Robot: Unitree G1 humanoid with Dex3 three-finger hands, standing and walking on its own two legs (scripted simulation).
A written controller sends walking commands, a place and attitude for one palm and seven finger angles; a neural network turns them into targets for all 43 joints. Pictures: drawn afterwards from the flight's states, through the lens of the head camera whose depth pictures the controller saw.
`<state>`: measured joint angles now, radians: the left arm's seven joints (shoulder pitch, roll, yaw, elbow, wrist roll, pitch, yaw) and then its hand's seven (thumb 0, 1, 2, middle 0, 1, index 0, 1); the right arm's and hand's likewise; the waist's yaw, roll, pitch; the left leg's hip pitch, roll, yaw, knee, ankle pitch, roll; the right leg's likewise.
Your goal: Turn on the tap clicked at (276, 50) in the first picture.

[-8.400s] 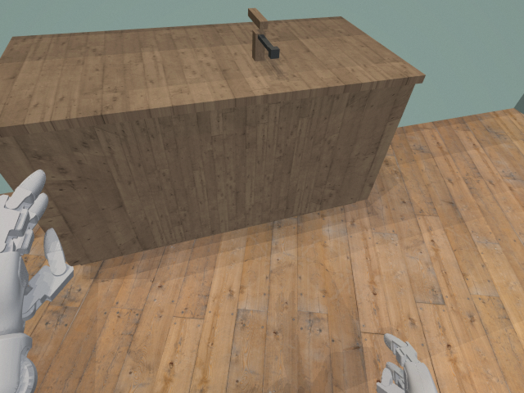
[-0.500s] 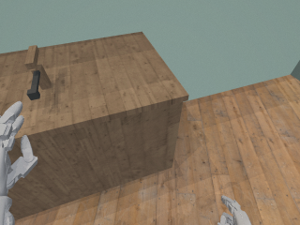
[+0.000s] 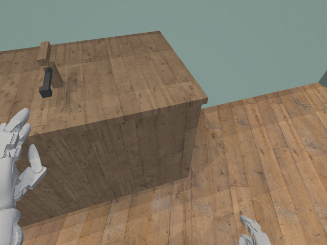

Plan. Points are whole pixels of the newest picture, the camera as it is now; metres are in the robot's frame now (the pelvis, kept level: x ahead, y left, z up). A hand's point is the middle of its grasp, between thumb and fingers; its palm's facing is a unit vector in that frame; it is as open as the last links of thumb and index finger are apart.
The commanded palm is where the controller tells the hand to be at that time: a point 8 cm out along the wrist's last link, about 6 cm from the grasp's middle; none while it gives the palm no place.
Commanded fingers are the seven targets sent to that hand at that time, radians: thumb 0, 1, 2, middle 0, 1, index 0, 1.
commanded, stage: look again from close up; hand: left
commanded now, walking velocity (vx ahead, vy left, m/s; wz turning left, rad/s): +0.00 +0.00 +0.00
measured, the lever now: (45, 91) +0.53 +0.42 +0.08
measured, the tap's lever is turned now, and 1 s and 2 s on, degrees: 0 0 0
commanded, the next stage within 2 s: shuffle to correct the standing spot in 0.40 s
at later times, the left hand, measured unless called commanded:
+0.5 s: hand (37, 144) +0.28 +0.29 +0.14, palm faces +0.30 -0.85 -0.43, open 7.4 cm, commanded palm +0.21 +0.32 +0.18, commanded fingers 0.00 0.90 0.90 -0.20 -0.30 -0.20 -0.30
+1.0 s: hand (36, 126) +0.31 +0.30 +0.16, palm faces +0.41 -0.85 -0.34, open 7.4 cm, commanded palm +0.24 +0.34 +0.18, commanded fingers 0.00 0.90 0.90 -0.20 -0.30 -0.20 -0.30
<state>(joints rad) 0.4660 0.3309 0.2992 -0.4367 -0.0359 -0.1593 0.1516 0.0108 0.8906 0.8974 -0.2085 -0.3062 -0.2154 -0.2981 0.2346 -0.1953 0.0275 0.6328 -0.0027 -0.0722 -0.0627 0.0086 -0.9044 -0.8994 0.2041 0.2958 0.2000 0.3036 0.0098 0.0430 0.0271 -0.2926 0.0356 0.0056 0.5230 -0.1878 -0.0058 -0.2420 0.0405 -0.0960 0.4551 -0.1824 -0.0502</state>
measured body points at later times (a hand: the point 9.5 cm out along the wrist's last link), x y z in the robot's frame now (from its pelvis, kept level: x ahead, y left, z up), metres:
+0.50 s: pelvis +0.04 +0.05 +0.00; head +0.09 +0.07 +0.45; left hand +0.26 +0.34 +0.16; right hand +0.19 -0.19 -0.08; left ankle +0.05 +0.12 -0.74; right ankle +0.04 -0.09 -0.74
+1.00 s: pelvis +0.08 +0.06 -0.01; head +0.10 +0.06 +0.44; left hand +0.28 +0.34 +0.18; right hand +0.26 -0.17 -0.09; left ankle +0.06 +0.12 -0.73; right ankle +0.04 -0.09 -0.74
